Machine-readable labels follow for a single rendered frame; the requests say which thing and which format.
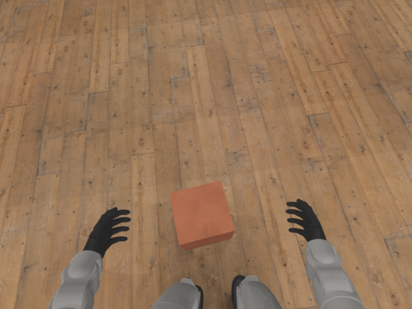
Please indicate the right robot forearm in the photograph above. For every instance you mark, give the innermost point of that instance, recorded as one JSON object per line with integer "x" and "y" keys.
{"x": 332, "y": 287}

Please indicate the robot left hand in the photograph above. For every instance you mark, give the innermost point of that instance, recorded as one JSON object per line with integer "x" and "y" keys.
{"x": 99, "y": 240}

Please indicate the robot right hand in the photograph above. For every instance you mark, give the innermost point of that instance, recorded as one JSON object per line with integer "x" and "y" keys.
{"x": 310, "y": 223}

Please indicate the right robot foot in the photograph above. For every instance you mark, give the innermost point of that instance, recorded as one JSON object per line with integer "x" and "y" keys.
{"x": 237, "y": 280}

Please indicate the carton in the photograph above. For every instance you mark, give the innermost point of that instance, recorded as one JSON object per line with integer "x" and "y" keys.
{"x": 201, "y": 215}

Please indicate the left robot forearm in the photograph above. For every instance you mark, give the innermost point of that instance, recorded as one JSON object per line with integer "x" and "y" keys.
{"x": 79, "y": 282}

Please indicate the left robot shin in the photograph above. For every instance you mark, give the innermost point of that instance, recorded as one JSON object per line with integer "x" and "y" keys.
{"x": 185, "y": 280}

